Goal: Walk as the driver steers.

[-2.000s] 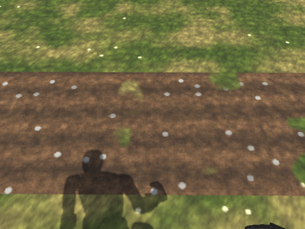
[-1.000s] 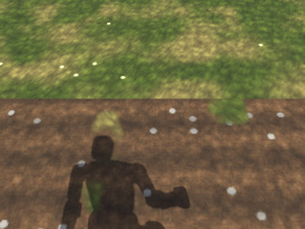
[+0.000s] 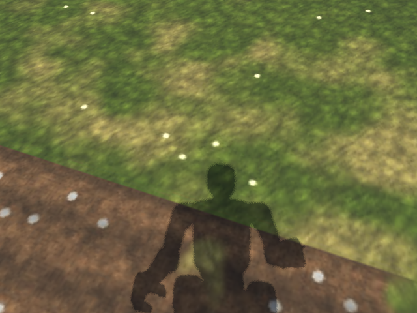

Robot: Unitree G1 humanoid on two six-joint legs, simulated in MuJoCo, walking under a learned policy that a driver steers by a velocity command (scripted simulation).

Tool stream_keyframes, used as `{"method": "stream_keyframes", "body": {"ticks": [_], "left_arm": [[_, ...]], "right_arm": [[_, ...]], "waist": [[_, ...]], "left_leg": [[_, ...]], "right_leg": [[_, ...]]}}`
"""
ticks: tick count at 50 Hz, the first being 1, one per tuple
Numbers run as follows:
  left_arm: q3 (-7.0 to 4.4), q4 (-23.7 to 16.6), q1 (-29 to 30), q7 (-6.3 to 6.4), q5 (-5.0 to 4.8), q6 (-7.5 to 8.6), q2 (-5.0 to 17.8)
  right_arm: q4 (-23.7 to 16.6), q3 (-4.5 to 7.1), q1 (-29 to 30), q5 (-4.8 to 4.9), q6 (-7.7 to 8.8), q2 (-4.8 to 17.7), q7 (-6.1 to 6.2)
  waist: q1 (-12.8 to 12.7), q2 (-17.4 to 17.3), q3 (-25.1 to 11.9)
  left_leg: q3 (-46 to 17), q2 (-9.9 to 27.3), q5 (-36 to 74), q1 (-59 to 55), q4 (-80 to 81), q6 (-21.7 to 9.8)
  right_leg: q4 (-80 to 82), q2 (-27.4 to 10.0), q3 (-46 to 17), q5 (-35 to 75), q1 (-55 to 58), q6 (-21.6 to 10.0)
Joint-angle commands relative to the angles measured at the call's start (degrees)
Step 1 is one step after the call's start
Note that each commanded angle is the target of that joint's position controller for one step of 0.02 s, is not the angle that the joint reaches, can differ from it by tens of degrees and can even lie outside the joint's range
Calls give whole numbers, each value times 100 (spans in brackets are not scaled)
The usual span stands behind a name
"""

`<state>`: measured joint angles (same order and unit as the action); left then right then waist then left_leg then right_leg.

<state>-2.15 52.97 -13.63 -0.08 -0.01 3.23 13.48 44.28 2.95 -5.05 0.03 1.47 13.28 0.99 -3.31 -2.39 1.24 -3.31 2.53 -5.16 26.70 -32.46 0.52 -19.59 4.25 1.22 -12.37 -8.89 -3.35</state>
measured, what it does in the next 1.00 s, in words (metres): steps on the spot, turning right: left foot, then right foot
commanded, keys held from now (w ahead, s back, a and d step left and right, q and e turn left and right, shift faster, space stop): no key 0.18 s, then e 0.60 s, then no key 0.08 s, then w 0.14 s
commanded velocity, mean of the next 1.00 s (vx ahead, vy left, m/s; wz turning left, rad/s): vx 0.05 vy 0.00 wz -0.29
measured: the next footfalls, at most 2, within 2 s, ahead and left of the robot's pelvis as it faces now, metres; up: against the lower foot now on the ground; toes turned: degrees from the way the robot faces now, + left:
left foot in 0.04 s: +0.13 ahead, +0.13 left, +0.00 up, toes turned -1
right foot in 0.56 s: +0.01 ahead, -0.12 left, +0.00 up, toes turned -12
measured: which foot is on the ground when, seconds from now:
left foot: up 0.00-0.02, down 0.04-0.54, up 0.56-1.00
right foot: down 0.00-0.32, up 0.34-0.54, down 0.56-1.00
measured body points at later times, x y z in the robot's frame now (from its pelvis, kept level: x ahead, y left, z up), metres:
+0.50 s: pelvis +0.01 +0.00 -0.01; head +0.04 -0.01 +0.44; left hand +0.14 +0.28 -0.13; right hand +0.13 -0.29 -0.13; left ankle +0.09 +0.13 -0.74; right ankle -0.03 -0.10 -0.71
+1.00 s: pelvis -0.01 -0.03 +0.00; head +0.01 -0.05 +0.45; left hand +0.20 +0.20 -0.10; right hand +0.03 -0.34 -0.12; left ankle +0.05 +0.11 -0.72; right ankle -0.03 -0.11 -0.74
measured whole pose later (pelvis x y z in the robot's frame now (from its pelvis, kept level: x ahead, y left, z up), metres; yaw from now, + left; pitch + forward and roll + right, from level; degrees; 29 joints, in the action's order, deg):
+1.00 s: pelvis -0.01 -0.03 +0.00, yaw -21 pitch +2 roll +2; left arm -3.1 45.6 -11.3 1.8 -0.3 -0.4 15.9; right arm 51.3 4.7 -6.2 1.2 1.5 17.3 1.1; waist -1.5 -0.2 0.2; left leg -2.0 -0.2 -19.2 18.8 -36.1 2.5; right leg -24.7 4.9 -8.2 -11.8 -14.0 -4.1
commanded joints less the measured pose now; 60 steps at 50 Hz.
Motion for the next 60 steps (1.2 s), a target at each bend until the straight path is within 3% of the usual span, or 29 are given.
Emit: {"method": "stream_keyframes", "body": {"ticks": [1, 2, 3, 4, 5, 7, 12, 15, 17, 19, 22, 25, 26, 27, 28, 29, 30, 31, 33, 38, 44, 49, 52, 53, 54, 55, 56, 57, 60], "left_arm": [[-135, -205, 105, 40, -76, 10, 806], [-93, -199, -78, 41, 14, 48, 690], [-70, -97, -642, 14, 105, 103, 558], [4, -9, -728, 21, 98, 89, 385], [13, -57, -414, 26, 85, 20, 462], [-34, -58, -87, 71, 52, -147, 681], [-62, -112, 151, 126, -10, -288, 836], [-107, -304, 339, 163, -72, -355, 823], [-135, -381, 352, 164, -75, -461, 731], [-247, -456, 460, 159, -115, -590, 884], [-236, -384, 121, 184, -110, -714, 684], [-292, -321, -252, 50, -74, -692, 766], [-329, -250, -500, -2, -57, -697, 806], [-372, -215, -610, -44, -15, -702, 871], [-495, -396, -557, 32, 23, -693, 1448], [-501, -723, -346, 23, 233, -578, 1969], [-510, -799, -116, 37, 390, -418, 1917], [-483, -868, 254, 86, 265, -311, 1752], [-386, -991, 664, 161, 23, -269, 1372], [-333, -971, 60, 257, -39, -277, 1174], [-363, -1010, 5, 267, -19, -338, 1198], [-325, -921, -1, 192, -29, -321, 1205], [-263, -950, 161, 163, -58, -293, 1106], [-214, -1003, 262, 148, -46, -255, 949], [-121, -1100, 438, 116, -38, -199, 615], [-127, -1319, 507, 99, -123, -88, 565], [-237, -1399, 787, 107, -168, 10, 1031], [-292, -1331, 689, 63, -209, 65, 1169], [-291, -1312, 808, -21, -85, 129, 971]], "right_arm": [[-227, 166, -203, -70, 96, 580, 1], [-185, 225, -353, -127, 110, 852, 38], [-190, 258, -336, -137, 72, 1076, 71], [-143, 176, -299, -92, 2, 667, 62], [-162, 123, -77, -22, -51, 441, 25], [-192, 139, 158, -25, -85, 525, -43], [-12, 234, 121, -32, -4, 795, 24], [102, 328, -210, -42, -81, 1032, 189], [125, 328, -307, -49, -139, 1041, 274], [68, 334, -275, -124, -101, 1139, 329], [-40, 327, 729, -26, -89, 1094, 333], [95, 346, 715, 62, -186, 1138, 294], [141, 343, 672, 137, -220, 1117, 286], [251, 318, 458, 175, -270, 935, 272], [264, 253, 136, 37, -328, 618, 231], [-90, 274, 774, -62, -292, 689, 266], [-206, 321, 1051, -6, -271, 841, 289], [-122, 385, 888, 45, -258, 1011, 299], [180, 462, 498, -42, -256, 1109, 360], [163, 398, 472, 23, -129, 847, 306], [211, 301, 445, 68, -67, 839, 176], [254, 235, 391, 130, 172, 900, -44], [540, 206, -154, 144, 355, 811, -128], [677, 223, -527, 111, 391, 894, -118], [835, 249, -1159, 38, 413, 1105, -94], [969, 380, -1538, -27, 405, 1716, -105], [932, 373, -1424, -43, 451, 1573, -118], [822, 283, -1164, 13, 479, 1252, -85], [744, 175, -1091, 71, 456, 990, -73]], "waist": [[368, 603, -530], [299, 292, -757], [-58, -270, -1060], [0, -542, -1294], [75, -450, -1104], [173, -152, -621], [241, -85, -599], [339, -302, -946], [393, -760, -1042], [501, -511, -914], [34, -446, -530], [-99, -547, -734], [-185, -446, -749], [-164, 4, -563], [50, 1673, -182], [-60, 1997, -83], [-42, 1534, -66], [193, 1274, 85], [360, 985, 40], [227, 907, -369], [57, 1081, -459], [-19, 1179, -188], [331, 933, -118], [489, 771, -224], [692, 67, -386], [643, -1035, -218], [733, -769, 355], [603, -559, 541], [583, -496, 440]], "left_leg": [[95, -80, 877, -1209, 1035, -246], [-306, 335, 2484, -1924, 897, -407], [-679, 821, 3692, -2815, 437, -831], [-810, 966, 3277, -2935, 331, -1135], [-786, 804, 2479, -2638, 369, -1073], [-518, 397, 1498, -2102, 399, -768], [-367, 377, 2175, -2190, 237, -712], [-810, 1002, 2768, -2551, 374, -1147], [-1389, 1730, 2826, -2511, 798, -1598], [-1614, 2191, 2264, -2067, 1280, -1938], [-403, 1463, 582, -971, 1591, -1230], [212, 1244, 313, -902, 1320, -1037], [392, 1182, -106, -816, 1044, -860], [716, 941, -903, -431, 346, -510], [1352, 218, -2366, 860, -1331, 123], [503, -426, -3407, 1407, -2434, 256], [6, -309, -3051, 1351, -3068, 138], [-134, -175, -2342, 1363, -3100, 46], [-111, -99, -1576, 1231, -3110, 94], [-186, -271, -1147, 1134, -2623, 270], [-105, -193, -1212, 345, -1171, 405], [225, -274, -1540, -445, -168, 129], [398, -327, -841, -1558, 1126, -245], [141, -38, -825, -2231, 1214, -380], [-783, 779, -1249, -2996, 1496, -649], [-2566, 1667, -2366, -3372, 2088, -1355], [-3231, 2132, -3072, -3083, 2361, -1729], [-2854, 1895, -3136, -3086, 2388, -1595], [-1780, 1362, -1890, -3164, 2494, -1184]], "right_leg": [[-272, -1333, -806, 2651, 41, -493], [-583, -1072, -687, 2136, -236, -253], [-722, -692, -448, 787, -902, 8], [-705, -630, -320, -221, -976, 206], [-555, -629, -298, -374, -894, 284], [-532, -552, -243, -212, -930, 267], [-814, -591, -399, 515, -859, 183], [-1668, -454, -337, 182, -1204, 270], [-2790, -315, -130, -1565, -1510, 392], [-4689, -522, -370, -2716, -1907, 501], [-3537, -808, -252, -1866, -1167, 460], [-2151, -610, 188, -736, -302, 324], [-1509, -465, 347, -295, 25, 189], [-921, -421, 114, -139, 281, -30], [11, -1693, -1902, 654, 487, -626], [589, -2693, -3539, 1082, -324, -1617], [832, -2536, -3520, 17, -649, -1642], [797, -2136, -2978, -626, -662, -1191], [580, -1713, -2378, -599, -554, -656], [319, -1518, -2211, 581, 320, -745], [365, -1463, -2342, -155, 318, -875], [643, -1460, -2759, -1808, -104, -975], [353, -1157, -2678, -1978, -570, -789], [-24, -965, -2488, -1863, -1007, -627], [-1348, -503, -1803, -1807, -1771, -327], [-2507, 233, -710, -1963, -3056, -50], [-3341, -143, -811, -2020, -3807, 37], [-3702, -393, -939, -1520, -4058, 68], [-3696, -804, -577, -454, -4123, 243]]}}
Keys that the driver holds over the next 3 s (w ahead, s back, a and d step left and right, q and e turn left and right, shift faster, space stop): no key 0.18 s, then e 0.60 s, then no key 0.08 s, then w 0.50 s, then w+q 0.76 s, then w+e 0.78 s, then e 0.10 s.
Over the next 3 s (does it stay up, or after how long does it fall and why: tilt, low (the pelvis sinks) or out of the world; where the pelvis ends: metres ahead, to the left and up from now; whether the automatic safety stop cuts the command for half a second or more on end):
stays up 1.00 -0.23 -0.01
